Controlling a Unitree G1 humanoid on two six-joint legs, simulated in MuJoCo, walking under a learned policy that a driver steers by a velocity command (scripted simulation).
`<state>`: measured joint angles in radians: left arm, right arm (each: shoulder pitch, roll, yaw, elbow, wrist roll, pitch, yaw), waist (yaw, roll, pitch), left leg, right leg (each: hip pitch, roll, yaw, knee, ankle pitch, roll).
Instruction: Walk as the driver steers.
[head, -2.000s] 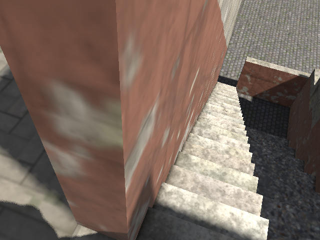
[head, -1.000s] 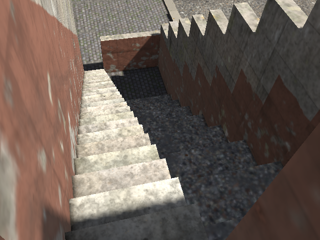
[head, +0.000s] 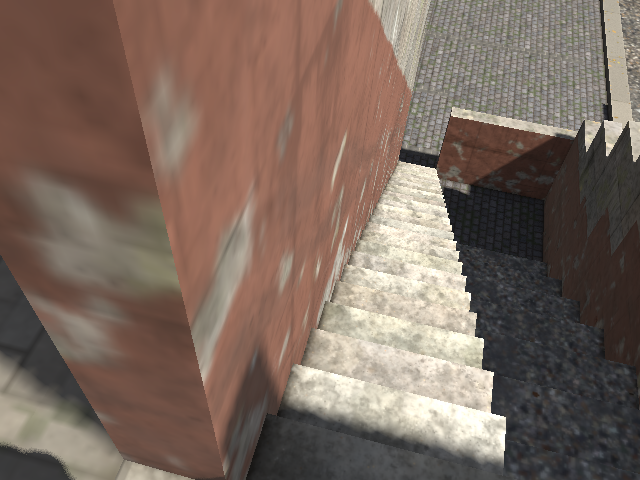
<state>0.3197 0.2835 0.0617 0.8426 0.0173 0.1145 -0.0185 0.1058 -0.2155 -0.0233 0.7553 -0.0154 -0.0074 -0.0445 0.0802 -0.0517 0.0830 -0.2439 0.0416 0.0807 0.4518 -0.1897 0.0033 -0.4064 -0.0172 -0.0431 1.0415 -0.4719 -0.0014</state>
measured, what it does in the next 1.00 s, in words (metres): steps on the spot: right foot, then left foot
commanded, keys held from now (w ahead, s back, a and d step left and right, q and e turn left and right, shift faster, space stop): w+e+shift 0.44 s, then w+q+shift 0.56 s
